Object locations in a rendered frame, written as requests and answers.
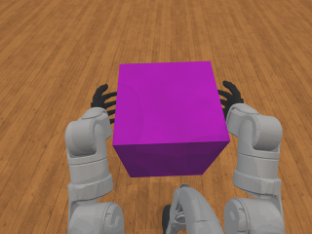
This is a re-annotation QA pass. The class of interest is left robot forearm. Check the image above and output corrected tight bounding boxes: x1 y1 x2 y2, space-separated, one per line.
64 107 114 234

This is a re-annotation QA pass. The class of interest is robot left hand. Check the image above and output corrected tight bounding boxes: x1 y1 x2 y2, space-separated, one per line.
91 84 117 124

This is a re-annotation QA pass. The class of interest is robot right hand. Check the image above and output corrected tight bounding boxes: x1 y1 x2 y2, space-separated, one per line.
217 80 244 121

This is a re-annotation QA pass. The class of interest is right robot thigh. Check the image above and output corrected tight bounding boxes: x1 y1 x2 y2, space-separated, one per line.
174 186 224 234

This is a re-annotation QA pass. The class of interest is right robot upper arm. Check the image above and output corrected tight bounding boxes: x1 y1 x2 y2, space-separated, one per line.
223 197 295 234

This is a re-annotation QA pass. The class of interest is carton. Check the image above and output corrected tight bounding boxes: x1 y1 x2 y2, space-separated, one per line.
112 60 230 177

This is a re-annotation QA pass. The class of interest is left robot upper arm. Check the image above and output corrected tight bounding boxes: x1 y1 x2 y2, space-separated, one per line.
68 202 125 234

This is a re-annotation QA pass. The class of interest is right robot forearm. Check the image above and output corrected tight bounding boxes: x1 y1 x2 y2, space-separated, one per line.
225 103 286 233

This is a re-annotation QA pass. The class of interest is robot right shin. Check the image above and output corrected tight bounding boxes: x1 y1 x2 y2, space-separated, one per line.
166 183 190 234

